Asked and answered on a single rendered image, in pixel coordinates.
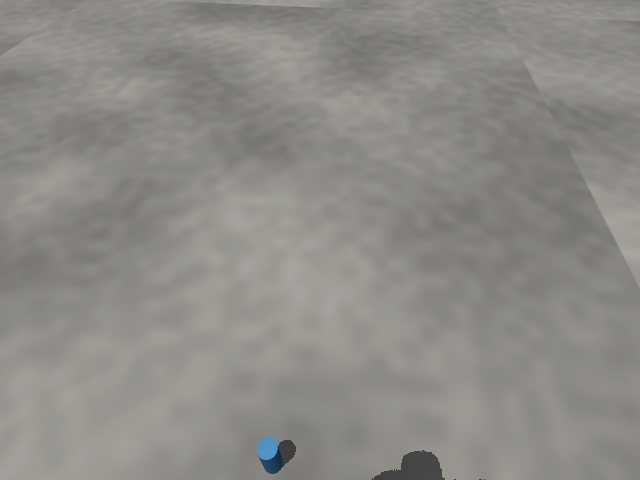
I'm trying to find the can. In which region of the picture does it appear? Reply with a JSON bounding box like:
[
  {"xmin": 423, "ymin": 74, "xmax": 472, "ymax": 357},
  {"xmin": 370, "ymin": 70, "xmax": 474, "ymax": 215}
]
[{"xmin": 256, "ymin": 437, "xmax": 283, "ymax": 474}]

